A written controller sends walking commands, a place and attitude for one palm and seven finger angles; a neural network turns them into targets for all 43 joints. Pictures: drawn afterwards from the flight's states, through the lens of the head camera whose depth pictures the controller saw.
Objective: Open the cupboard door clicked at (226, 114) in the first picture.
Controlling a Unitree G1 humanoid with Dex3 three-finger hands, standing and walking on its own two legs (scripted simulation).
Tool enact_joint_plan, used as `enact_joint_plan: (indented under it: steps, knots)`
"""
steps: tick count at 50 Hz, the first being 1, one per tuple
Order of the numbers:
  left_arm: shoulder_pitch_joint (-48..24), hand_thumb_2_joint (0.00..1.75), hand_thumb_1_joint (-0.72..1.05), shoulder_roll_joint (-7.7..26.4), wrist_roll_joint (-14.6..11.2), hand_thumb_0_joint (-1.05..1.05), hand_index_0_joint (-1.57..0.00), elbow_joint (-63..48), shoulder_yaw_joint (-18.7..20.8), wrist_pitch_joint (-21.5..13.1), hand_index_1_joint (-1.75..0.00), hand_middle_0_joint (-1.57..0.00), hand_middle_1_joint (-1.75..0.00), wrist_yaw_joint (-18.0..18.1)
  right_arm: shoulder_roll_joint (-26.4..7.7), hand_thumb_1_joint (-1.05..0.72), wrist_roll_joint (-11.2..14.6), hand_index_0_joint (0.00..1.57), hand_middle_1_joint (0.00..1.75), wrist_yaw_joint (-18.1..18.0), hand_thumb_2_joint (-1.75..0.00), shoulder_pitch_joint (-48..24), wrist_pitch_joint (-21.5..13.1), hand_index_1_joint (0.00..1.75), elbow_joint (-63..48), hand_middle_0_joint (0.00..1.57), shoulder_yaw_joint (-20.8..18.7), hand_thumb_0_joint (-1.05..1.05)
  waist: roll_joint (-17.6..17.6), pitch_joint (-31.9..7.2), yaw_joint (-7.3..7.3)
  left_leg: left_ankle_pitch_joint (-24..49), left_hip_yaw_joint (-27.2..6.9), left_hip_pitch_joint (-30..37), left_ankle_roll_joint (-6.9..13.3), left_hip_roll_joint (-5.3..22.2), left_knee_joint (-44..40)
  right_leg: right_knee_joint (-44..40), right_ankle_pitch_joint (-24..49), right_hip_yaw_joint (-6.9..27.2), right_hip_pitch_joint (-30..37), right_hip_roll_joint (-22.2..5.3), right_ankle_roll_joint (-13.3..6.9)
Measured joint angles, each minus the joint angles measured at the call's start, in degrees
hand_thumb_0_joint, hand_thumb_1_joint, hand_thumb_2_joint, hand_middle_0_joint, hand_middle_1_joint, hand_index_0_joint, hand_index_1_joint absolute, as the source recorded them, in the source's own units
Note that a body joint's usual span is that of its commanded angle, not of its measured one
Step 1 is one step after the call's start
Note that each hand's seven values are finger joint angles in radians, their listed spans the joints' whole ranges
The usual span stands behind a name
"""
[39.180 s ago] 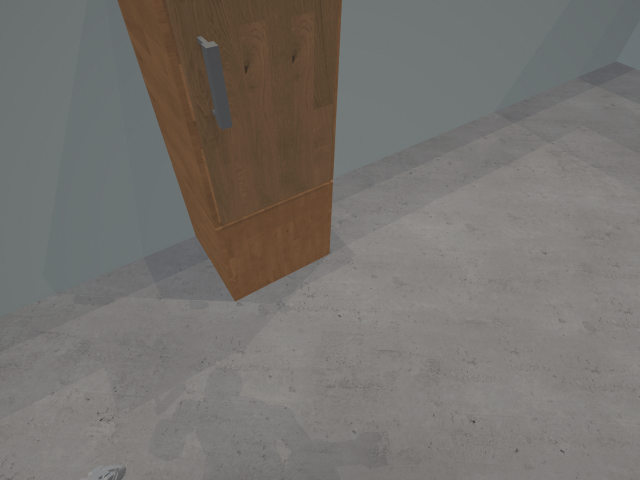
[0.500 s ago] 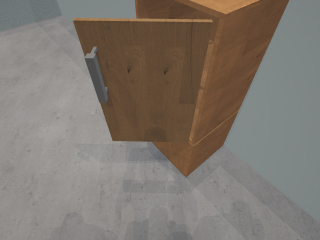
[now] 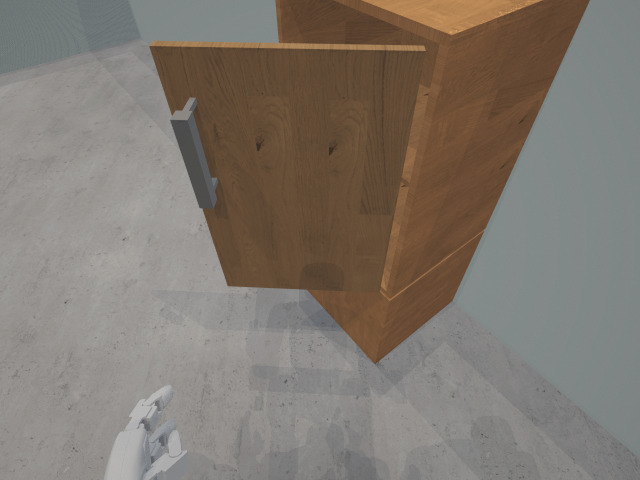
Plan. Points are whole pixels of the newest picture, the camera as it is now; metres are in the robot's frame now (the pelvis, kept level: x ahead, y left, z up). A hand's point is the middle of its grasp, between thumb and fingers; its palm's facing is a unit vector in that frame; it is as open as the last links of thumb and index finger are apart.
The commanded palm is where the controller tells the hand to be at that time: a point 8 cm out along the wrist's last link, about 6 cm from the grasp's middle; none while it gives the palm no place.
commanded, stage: raise the hand with hooked fingers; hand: left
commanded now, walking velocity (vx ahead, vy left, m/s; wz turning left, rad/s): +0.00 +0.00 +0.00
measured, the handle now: (200, 155) +0.58 +0.23 +0.09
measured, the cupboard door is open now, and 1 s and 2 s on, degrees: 49 49 49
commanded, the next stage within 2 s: move the hooked fingers beside the handle in 1.96 s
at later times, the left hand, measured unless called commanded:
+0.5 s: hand (157, 439) +0.17 +0.20 +0.00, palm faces -0.03 -1.00 -0.06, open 9.9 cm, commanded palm +0.15 +0.26 +0.01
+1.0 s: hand (96, 386) +0.21 +0.26 +0.05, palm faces +0.01 -1.00 -0.05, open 12.9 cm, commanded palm +0.18 +0.31 +0.06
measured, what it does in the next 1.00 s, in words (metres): stands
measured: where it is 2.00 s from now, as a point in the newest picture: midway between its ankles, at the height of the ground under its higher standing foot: outside the picture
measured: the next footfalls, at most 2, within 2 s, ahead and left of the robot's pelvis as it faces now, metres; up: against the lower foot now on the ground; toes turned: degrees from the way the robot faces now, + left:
none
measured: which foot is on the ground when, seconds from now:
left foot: down 0.00-1.00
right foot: down 0.00-1.00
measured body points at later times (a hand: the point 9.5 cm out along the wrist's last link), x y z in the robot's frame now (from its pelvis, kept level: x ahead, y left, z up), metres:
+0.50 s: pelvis -0.05 -0.02 -0.06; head -0.01 -0.01 +0.39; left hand +0.17 +0.25 +0.01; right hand +0.14 -0.23 -0.13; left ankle -0.02 +0.11 -0.73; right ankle -0.04 -0.10 -0.73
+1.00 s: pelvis -0.04 +0.02 -0.03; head -0.03 +0.03 +0.42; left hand +0.20 +0.31 +0.06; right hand +0.13 -0.23 -0.09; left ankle -0.02 +0.11 -0.73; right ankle -0.04 -0.10 -0.73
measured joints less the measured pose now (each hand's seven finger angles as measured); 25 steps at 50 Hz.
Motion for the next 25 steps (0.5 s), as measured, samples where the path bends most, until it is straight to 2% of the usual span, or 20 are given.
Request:
enact_joint_plan:
  steps: [3,6,7,8,10,12,15,18,21,25]
  knots:
    - [-4.1,0.87,0.84,-0.7,-2.3,0.02,-0.21,-4.8,3.5,-10.6,-0.34,-0.21,-0.34,-5.2,-1.1,-0.91,-1.0,0.21,0.29,1.0,-0.90,-2.6,-1.5,0.30,-5.2,0.20,-1.1,0.01,0.4,-3.3,-0.53,-1.9,-0.5,-7.3,-0.3,0.5,6.3,5.6,-1.5,-0.5,-6.9,0.2,-0.4]
    - [-6.4,0.85,0.78,0.1,-4.5,0.01,-0.21,-4.9,6.0,-22.5,-0.38,-0.21,-0.37,-14.4,-1.9,-0.91,-1.4,0.21,0.29,2.6,-0.90,-6.3,-1.9,0.30,-10.6,0.20,-2.0,0.01,-0.8,-5.9,-0.18,-4.7,0.1,-16.1,-0.9,1.3,14.6,14.1,-4.2,0.0,-16.1,0.7,-1.1]
    - [-6.7,0.84,0.76,0.7,-4.9,0.01,-0.21,-4.4,6.6,-25.6,-0.39,-0.21,-0.39,-17.8,-2.3,-0.91,-1.3,0.21,0.29,3.0,-0.90,-7.4,-1.9,0.30,-12.5,0.20,-2.4,0.01,-1.1,-6.2,0.05,-5.8,0.1,-18.8,-1.0,1.6,17.5,17.0,-5.2,0.0,-18.8,0.8,-1.4]
    - [-6.7,0.83,0.74,1.3,-5.5,0.01,-0.21,-4.2,7.0,-27.3,-0.40,-0.21,-0.40,-20.8,-2.9,-0.91,-1.1,0.21,0.29,3.3,-0.90,-8.4,-1.8,0.30,-14.5,0.20,-2.7,0.01,-1.3,-6.3,0.40,-5.6,0.0,-21.2,-1.1,1.8,20.0,19.7,-6.2,0.0,-21.2,1.0,-1.6]
    - [-5.6,0.81,0.70,2.4,-7.2,0.01,-0.22,-4.1,7.7,-27.0,-0.43,-0.22,-0.43,-25.1,-3.9,-0.91,-0.4,0.20,0.29,3.1,-0.90,-9.7,-1.2,0.30,-18.0,0.20,-3.0,0.01,-1.8,-6.5,1.17,-7.7,-0.2,-24.8,-1.3,2.0,24.5,24.1,-7.7,-0.1,-24.8,1.1,-2.1]
    - [-3.8,0.79,0.65,2.9,-8.7,0.01,-0.22,-4.2,8.4,-24.4,-0.46,-0.22,-0.46,-26.5,-4.8,-0.91,0.2,0.20,0.29,2.3,-0.90,-10.2,-0.7,0.30,-20.7,0.20,-3.1,0.01,-2.0,-6.6,1.90,-9.3,-0.8,-27.2,-1.5,2.0,27.6,26.7,-8.8,-0.7,-26.9,1.0,-2.1]
    - [-1.6,0.76,0.58,3.2,-9.3,0.01,-0.23,-6.2,9.6,-21.9,-0.50,-0.23,-0.50,-24.8,-5.3,-0.91,0.4,0.20,0.29,1.1,-0.90,-9.7,-0.8,0.30,-22.7,0.20,-2.8,0.01,-1.4,-6.2,2.99,-10.1,-2.3,-29.3,-1.7,2.3,30.4,28.2,-9.5,-2.2,-27.8,1.3,-2.3]
    - [-1.3,0.74,0.51,3.9,-9.1,0.02,-0.23,-9.6,10.0,-22.4,-0.55,-0.23,-0.54,-23.3,-4.7,-0.91,0.1,0.20,0.29,0.2,-0.90,-8.6,-1.4,0.30,-22.1,0.20,-1.4,0.01,-0.7,-5.6,3.63,-10.5,-4.0,-30.2,-1.8,2.6,31.9,28.1,-9.4,-3.8,-27.6,1.7,-2.5]
    - [-4.4,0.71,0.44,5.4,-9.1,0.02,-0.23,-11.2,9.9,-22.7,-0.59,-0.24,-0.59,-24.3,-3.5,-0.91,0.2,0.20,0.29,-0.3,-0.90,-7.6,-1.7,0.30,-19.9,0.20,0.6,0.01,0.1,-5.0,3.55,-10.3,-5.1,-30.5,-1.8,2.9,32.4,27.4,-8.8,-4.9,-27.1,2.1,-2.6]
    - [-9.6,0.67,0.35,7.7,-9.8,0.02,-0.24,-9.7,10.3,-17.9,-0.65,-0.24,-0.65,-26.7,-1.4,-0.91,0.7,0.21,0.30,-0.6,-0.90,-5.8,-1.0,0.30,-17.5,0.20,3.0,0.01,1.0,-4.3,2.30,-9.1,-5.0,-29.1,-1.7,3.1,30.4,24.8,-7.2,-4.8,-25.5,2.4,-2.4]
